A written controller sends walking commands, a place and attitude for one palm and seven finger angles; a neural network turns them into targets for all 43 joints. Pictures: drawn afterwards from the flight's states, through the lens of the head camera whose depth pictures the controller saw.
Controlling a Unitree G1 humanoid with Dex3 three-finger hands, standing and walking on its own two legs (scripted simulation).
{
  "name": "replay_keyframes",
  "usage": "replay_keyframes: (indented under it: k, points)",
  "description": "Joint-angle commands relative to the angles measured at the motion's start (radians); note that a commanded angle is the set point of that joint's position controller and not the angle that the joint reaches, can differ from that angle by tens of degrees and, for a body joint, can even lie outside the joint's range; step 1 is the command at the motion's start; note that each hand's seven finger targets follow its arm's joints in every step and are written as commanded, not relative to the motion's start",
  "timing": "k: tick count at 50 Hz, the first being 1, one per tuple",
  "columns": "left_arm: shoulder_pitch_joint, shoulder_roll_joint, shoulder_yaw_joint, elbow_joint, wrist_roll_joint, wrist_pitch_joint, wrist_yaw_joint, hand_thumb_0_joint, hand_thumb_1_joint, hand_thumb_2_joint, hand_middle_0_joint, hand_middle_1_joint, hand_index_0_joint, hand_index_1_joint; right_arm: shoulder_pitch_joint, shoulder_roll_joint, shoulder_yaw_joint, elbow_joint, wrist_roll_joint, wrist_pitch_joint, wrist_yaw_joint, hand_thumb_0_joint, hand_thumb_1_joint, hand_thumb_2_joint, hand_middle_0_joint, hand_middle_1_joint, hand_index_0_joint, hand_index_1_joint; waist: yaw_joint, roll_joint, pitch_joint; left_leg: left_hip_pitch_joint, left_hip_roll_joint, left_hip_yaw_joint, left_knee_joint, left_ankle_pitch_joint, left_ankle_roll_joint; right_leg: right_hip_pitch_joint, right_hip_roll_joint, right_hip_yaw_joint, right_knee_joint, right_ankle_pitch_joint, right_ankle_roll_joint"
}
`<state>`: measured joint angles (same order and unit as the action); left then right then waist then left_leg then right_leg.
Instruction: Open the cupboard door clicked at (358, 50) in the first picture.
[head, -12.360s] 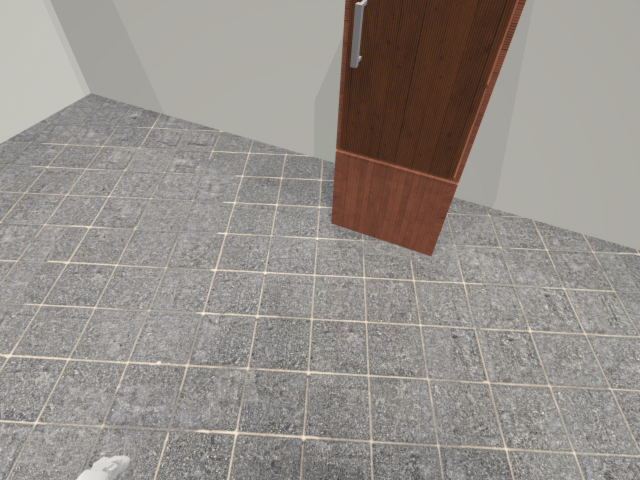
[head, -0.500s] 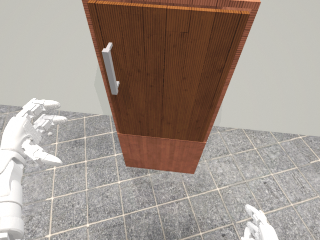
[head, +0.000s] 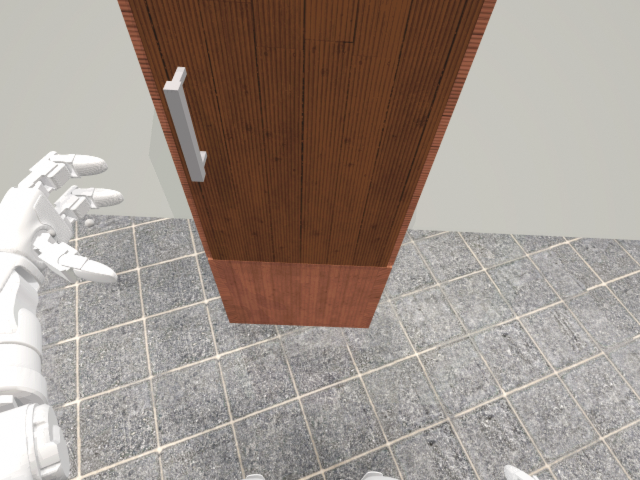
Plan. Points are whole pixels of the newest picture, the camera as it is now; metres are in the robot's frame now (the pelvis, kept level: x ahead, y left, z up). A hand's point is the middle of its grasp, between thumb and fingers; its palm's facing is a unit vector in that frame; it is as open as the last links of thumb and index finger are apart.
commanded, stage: move the hooked fingers beside the handle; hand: left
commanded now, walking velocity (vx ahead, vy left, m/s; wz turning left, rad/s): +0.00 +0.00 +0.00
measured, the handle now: (190, 128) +0.57 +0.20 +0.09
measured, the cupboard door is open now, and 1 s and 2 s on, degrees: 0 0 0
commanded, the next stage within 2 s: none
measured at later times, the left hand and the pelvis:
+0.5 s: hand (117, 177) +0.47 +0.27 +0.09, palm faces -0.02 -1.00 +0.02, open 14.0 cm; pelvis +0.01 +0.02 -0.01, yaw -1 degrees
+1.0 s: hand (139, 140) +0.54 +0.26 +0.10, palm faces -0.03 -1.00 +0.01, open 14.0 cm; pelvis +0.01 +0.01 -0.01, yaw -2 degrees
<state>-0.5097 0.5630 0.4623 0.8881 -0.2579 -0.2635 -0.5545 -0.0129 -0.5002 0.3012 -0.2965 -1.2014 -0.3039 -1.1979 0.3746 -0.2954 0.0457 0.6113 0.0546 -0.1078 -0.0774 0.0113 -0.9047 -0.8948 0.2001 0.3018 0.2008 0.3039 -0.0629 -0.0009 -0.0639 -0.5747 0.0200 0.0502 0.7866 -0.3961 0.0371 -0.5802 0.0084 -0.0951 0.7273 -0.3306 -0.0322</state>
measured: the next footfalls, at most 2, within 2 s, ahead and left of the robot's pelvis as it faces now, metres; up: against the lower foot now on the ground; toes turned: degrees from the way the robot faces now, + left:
none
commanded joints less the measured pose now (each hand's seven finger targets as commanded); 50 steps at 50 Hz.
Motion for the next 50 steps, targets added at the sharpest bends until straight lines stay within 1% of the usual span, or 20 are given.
replay_keyframes:
  k: [1,5,8,11,14,17,18,23,25,27,28,29,32,33,36,38,44,46,48,50]
  points:
    - [-0.447,0.275,0.012,-0.152,-0.010,-0.059,0.015,0.000,-0.500,0.300,-0.300,-1.200,-0.300,-1.200,0.037,-0.171,-0.066,-0.101,-0.004,-0.033,-0.016,0.000,-0.900,-0.900,0.200,0.300,0.200,0.300,-0.018,0.104,-0.289,0.160,-0.008,-0.096,-0.110,0.277,-0.005,0.092,0.013,0.065,-0.068,0.198,-0.002]
    - [-0.504,0.314,0.040,-0.110,0.004,-0.073,0.039,0.000,-0.500,0.300,-0.300,-1.200,-0.300,-1.200,0.060,-0.175,-0.066,-0.091,-0.012,-0.014,-0.014,0.000,-0.900,-0.900,0.200,0.300,0.200,0.300,-0.020,0.080,-0.343,0.166,-0.006,-0.099,-0.095,0.317,-0.009,0.103,0.012,0.065,-0.052,0.229,0.001]
    - [-0.550,0.336,0.042,-0.083,0.029,-0.091,0.055,0.000,-0.500,0.300,-0.300,-1.200,-0.300,-1.200,0.071,-0.173,-0.062,-0.087,-0.017,0.002,-0.007,0.000,-0.900,-0.900,0.200,0.300,0.200,0.300,-0.021,0.132,-0.359,0.190,-0.002,-0.106,-0.084,0.370,-0.017,0.078,0.017,0.061,-0.035,0.242,-0.002]
    - [-0.567,0.318,0.022,-0.052,0.044,-0.099,0.063,0.000,-0.500,0.300,-0.300,-1.200,-0.300,-1.200,0.084,-0.174,-0.064,-0.082,-0.021,0.018,0.000,0.000,-0.900,-0.900,0.200,0.300,0.200,0.300,-0.030,0.148,-0.371,0.214,0.005,-0.113,-0.072,0.427,-0.022,0.048,0.017,0.058,-0.030,0.255,0.000]
    - [-0.576,0.331,0.034,-0.011,0.046,-0.095,0.061,0.000,-0.500,0.300,-0.300,-1.200,-0.300,-1.200,0.103,-0.178,-0.068,-0.078,-0.022,0.039,0.003,0.000,-0.900,-0.900,0.200,0.300,0.200,0.300,-0.037,0.111,-0.387,0.216,0.011,-0.115,-0.059,0.482,-0.023,0.047,0.022,0.053,-0.023,0.284,0.004]
    - [-0.610,0.293,0.002,-0.018,0.044,-0.098,0.058,0.000,-0.500,0.300,-0.300,-1.200,-0.300,-1.200,0.113,-0.175,-0.068,-0.080,-0.026,0.053,0.007,0.000,-0.900,-0.900,0.200,0.300,0.200,0.300,-0.045,0.148,-0.397,0.243,0.014,-0.120,-0.049,0.532,-0.027,0.018,0.025,0.050,-0.019,0.287,0.002]
    - [-0.621,0.322,0.021,-0.012,0.049,-0.099,0.060,0.000,-0.500,0.300,-0.300,-1.200,-0.300,-1.200,0.121,-0.180,-0.071,-0.071,-0.026,0.060,0.008,0.000,-0.900,-0.900,0.200,0.300,0.200,0.300,-0.047,0.136,-0.399,0.243,0.018,-0.120,-0.046,0.539,-0.027,0.016,0.025,0.052,-0.023,0.294,0.006]
    - [-0.690,0.387,0.053,0.047,0.064,-0.099,0.069,0.000,-0.500,0.300,-0.300,-1.200,-0.300,-1.200,0.141,-0.186,-0.066,-0.061,-0.029,0.093,0.006,0.000,-0.900,-0.900,0.200,0.300,0.200,0.300,-0.062,0.116,-0.392,0.181,0.013,-0.113,-0.040,0.499,-0.017,0.035,0.028,0.058,-0.016,0.308,0.007]
    - [-0.724,0.354,0.017,0.042,0.079,-0.106,0.074,0.000,-0.500,0.300,-0.300,-1.200,-0.300,-1.200,0.148,-0.182,-0.067,-0.059,-0.032,0.100,0.009,0.000,-0.900,-0.900,0.200,0.300,0.200,0.300,-0.073,0.160,-0.397,0.207,0.014,-0.121,-0.036,0.496,-0.022,-0.006,0.028,0.053,-0.015,0.278,0.007]
    - [-0.758,0.382,0.028,0.044,0.086,-0.118,0.078,0.000,-0.500,0.300,-0.300,-1.200,-0.300,-1.200,0.159,-0.186,-0.066,-0.052,-0.035,0.110,0.008,0.000,-0.900,-0.900,0.200,0.300,0.200,0.300,-0.079,0.190,-0.410,0.217,0.015,-0.121,-0.022,0.510,-0.022,-0.022,0.031,0.056,-0.008,0.276,0.002]
    - [-0.784,0.409,0.042,0.034,0.091,-0.125,0.080,0.000,-0.500,0.300,-0.300,-1.200,-0.300,-1.200,0.169,-0.188,-0.068,-0.044,-0.037,0.116,0.008,0.000,-0.900,-0.900,0.200,0.300,0.200,0.300,-0.082,0.188,-0.436,0.237,0.020,-0.131,-0.020,0.535,-0.028,-0.023,0.032,0.055,-0.007,0.281,0.004]
    - [-0.779,0.378,0.027,0.043,0.087,-0.125,0.078,0.000,-0.500,0.300,-0.300,-1.200,-0.300,-1.200,0.172,-0.185,-0.069,-0.044,-0.038,0.118,0.010,0.000,-0.900,-0.900,0.200,0.300,0.200,0.300,-0.088,0.185,-0.452,0.252,0.020,-0.131,-0.016,0.539,-0.027,-0.029,0.034,0.054,-0.009,0.282,0.007]
    - [-0.789,0.410,0.045,0.128,0.080,-0.111,0.070,0.000,-0.500,0.300,-0.300,-1.200,-0.300,-1.200,0.182,-0.194,-0.062,-0.036,-0.036,0.131,0.006,0.000,-0.900,-0.900,0.200,0.300,0.200,0.300,-0.103,0.139,-0.411,0.180,0.016,-0.121,-0.010,0.491,-0.014,-0.018,0.035,0.056,-0.009,0.291,0.005]
    - [-0.804,0.444,0.060,0.149,0.090,-0.103,0.069,0.000,-0.500,0.300,-0.300,-1.200,-0.300,-1.200,0.184,-0.197,-0.059,-0.035,-0.037,0.136,0.005,0.000,-0.900,-0.900,0.200,0.300,0.200,0.300,-0.099,0.143,-0.402,0.148,0.014,-0.117,-0.012,0.452,-0.011,-0.012,0.034,0.061,-0.010,0.280,0.008]
    - [-0.829,0.441,0.033,0.171,0.118,-0.087,0.073,0.000,-0.500,0.300,-0.300,-1.200,-0.300,-1.200,0.198,-0.196,-0.058,-0.038,-0.039,0.145,0.006,0.000,-0.900,-0.900,0.200,0.300,0.200,0.300,-0.113,0.164,-0.398,0.137,0.013,-0.118,-0.006,0.438,-0.007,-0.037,0.033,0.062,-0.008,0.269,0.009]
    - [-0.877,0.477,0.043,0.145,0.131,-0.094,0.079,0.000,-0.500,0.300,-0.300,-1.200,-0.300,-1.200,0.214,-0.199,-0.056,-0.038,-0.043,0.152,0.005,0.000,-0.900,-0.900,0.200,0.300,0.200,0.300,-0.117,0.211,-0.440,0.174,0.018,-0.124,0.006,0.488,-0.014,-0.055,0.035,0.061,0.001,0.281,0.008]
    - [-0.957,0.489,0.052,0.195,0.127,-0.094,0.090,0.000,-0.500,0.300,-0.300,-1.200,-0.300,-1.200,0.244,-0.206,-0.055,-0.025,-0.049,0.165,0.008,0.000,-0.900,-0.900,0.200,0.300,0.200,0.300,-0.151,0.176,-0.454,0.154,0.024,-0.133,0.025,0.468,-0.011,-0.075,0.042,0.059,0.004,0.273,0.012]
    - [-0.881,0.522,0.082,0.216,0.136,-0.083,0.088,0.000,-0.500,0.300,-0.300,-1.200,-0.300,-1.200,0.253,-0.205,-0.054,-0.039,-0.051,0.170,0.011,0.000,-0.900,-0.900,0.200,0.300,0.200,0.300,-0.123,0.171,-0.484,0.116,0.018,-0.119,0.027,0.480,-0.005,-0.019,0.040,0.066,0.012,0.313,0.011]
    - [-0.811,0.536,0.092,0.180,0.149,-0.085,0.084,0.000,-0.500,0.300,-0.300,-1.200,-0.300,-1.200,0.259,-0.201,-0.055,-0.056,-0.053,0.179,0.017,0.000,-0.900,-0.900,0.200,0.300,0.200,0.300,-0.091,0.234,-0.531,0.163,0.022,-0.117,0.031,0.588,-0.016,-0.010,0.039,0.063,0.024,0.361,0.007]
    - [-0.751,0.491,0.070,0.163,0.148,-0.079,0.081,0.000,-0.500,0.300,-0.300,-1.200,-0.300,-1.200,0.254,-0.193,-0.057,-0.069,-0.055,0.190,0.029,0.000,-0.900,-0.900,0.200,0.300,0.200,0.300,-0.083,0.234,-0.514,0.183,0.028,-0.115,0.033,0.624,-0.019,-0.030,0.044,0.055,0.020,0.362,0.008]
